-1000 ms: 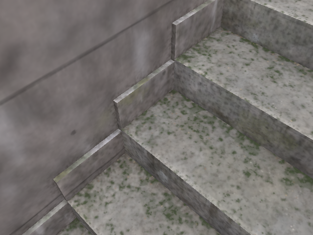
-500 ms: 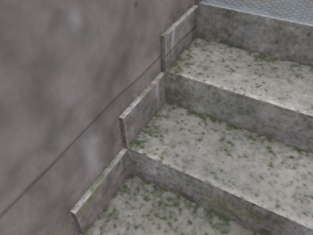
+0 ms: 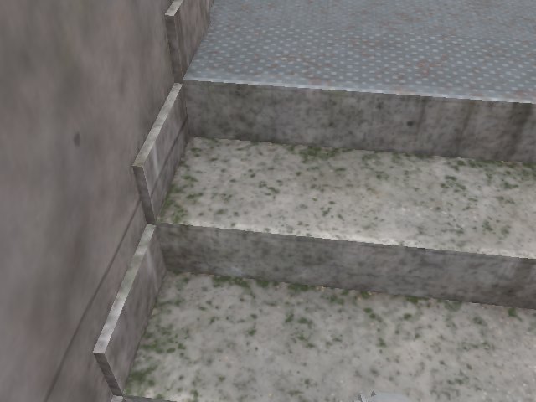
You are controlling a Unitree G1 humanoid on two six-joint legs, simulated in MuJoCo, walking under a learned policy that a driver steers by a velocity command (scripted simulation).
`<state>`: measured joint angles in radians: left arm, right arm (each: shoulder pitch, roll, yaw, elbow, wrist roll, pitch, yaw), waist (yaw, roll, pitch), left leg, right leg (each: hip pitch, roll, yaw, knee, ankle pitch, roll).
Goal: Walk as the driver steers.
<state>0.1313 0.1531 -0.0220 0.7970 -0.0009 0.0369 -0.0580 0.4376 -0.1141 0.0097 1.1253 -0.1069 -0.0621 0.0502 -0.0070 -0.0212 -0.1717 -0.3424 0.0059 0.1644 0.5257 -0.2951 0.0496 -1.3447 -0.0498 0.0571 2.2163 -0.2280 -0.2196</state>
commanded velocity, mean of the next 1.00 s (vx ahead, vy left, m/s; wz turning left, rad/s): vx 0.50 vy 0.00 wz -0.57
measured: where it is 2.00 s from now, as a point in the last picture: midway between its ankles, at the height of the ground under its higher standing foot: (506, 180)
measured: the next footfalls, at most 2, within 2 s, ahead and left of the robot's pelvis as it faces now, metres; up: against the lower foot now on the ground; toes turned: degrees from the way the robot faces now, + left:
right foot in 0.30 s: +0.24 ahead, -0.17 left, +0.16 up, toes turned -19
left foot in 0.72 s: +0.54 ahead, -0.08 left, +0.32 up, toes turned -28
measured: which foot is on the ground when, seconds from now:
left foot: down 0.00-0.32, up 0.34-0.70, down 0.72-1.00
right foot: up 0.00-0.28, down 0.30-0.74, up 0.76-1.00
